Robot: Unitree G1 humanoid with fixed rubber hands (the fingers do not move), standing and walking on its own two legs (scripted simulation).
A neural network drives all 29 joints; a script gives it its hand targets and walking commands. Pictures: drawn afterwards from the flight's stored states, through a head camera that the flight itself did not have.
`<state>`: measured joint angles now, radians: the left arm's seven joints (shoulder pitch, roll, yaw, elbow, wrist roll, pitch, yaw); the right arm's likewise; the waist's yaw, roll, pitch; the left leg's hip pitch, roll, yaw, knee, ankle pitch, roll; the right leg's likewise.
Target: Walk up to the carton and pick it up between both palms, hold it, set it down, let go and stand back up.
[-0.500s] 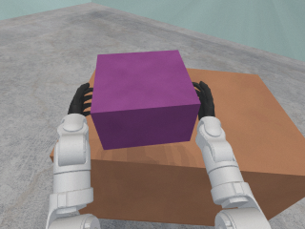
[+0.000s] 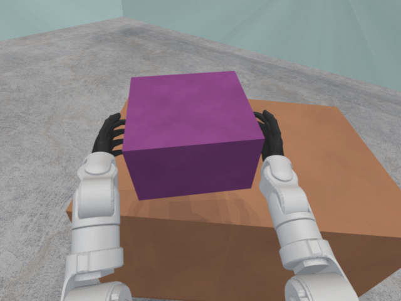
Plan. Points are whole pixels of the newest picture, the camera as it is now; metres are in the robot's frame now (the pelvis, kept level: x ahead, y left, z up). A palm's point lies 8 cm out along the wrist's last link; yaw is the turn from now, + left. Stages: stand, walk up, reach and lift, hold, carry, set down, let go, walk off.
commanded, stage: hold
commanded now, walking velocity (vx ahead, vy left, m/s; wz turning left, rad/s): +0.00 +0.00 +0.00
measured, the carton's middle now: (189, 131) +0.42 +0.00 +0.17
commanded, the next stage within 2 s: none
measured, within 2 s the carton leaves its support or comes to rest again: neither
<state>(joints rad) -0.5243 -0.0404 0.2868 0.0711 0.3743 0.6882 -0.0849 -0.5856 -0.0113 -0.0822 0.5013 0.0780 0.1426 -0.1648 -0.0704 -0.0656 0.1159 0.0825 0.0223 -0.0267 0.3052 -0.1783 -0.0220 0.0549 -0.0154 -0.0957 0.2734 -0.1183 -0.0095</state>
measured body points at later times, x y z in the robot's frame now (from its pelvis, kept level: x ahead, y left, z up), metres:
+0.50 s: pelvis +0.00 +0.00 +0.00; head -0.03 +0.03 +0.45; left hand +0.37 +0.17 +0.16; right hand +0.37 -0.16 +0.17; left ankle +0.01 +0.13 -0.75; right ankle +0.04 -0.11 -0.75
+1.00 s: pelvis +0.00 +0.00 +0.00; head -0.03 +0.03 +0.45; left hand +0.36 +0.17 +0.17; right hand +0.37 -0.15 +0.18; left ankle +0.01 +0.13 -0.75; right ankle +0.04 -0.11 -0.75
